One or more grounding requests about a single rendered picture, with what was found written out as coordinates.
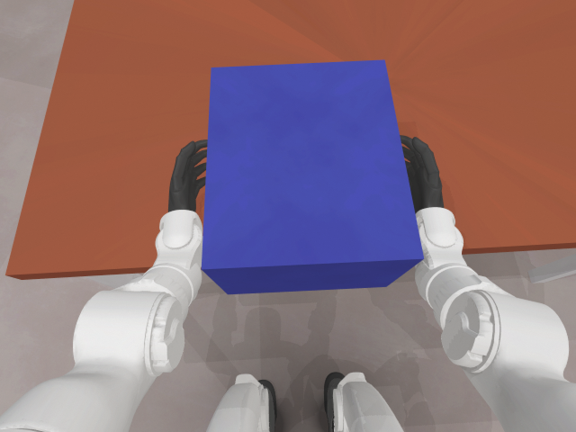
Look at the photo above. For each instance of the robot right forearm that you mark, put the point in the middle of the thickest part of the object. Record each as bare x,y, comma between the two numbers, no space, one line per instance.
443,274

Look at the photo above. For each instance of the robot right shin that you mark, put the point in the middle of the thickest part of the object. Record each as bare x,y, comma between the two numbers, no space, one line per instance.
351,377

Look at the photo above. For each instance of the right robot upper arm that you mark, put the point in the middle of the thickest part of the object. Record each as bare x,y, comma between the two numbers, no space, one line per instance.
514,352

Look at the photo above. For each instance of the table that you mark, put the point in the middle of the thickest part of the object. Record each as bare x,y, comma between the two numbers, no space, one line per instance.
489,85

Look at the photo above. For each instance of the robot right thigh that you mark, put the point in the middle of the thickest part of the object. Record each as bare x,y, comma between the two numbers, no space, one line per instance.
359,407

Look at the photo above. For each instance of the left robot upper arm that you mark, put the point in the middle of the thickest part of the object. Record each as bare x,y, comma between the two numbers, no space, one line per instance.
124,341

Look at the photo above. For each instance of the right robot hand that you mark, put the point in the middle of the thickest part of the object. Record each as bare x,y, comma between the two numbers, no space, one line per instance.
424,181

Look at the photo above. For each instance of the left robot hand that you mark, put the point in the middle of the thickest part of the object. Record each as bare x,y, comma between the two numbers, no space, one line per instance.
184,187

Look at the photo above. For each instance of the carton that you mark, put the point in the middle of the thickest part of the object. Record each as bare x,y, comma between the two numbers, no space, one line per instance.
306,183

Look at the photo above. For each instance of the robot left forearm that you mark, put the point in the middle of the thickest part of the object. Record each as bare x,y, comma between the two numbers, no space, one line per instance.
177,269

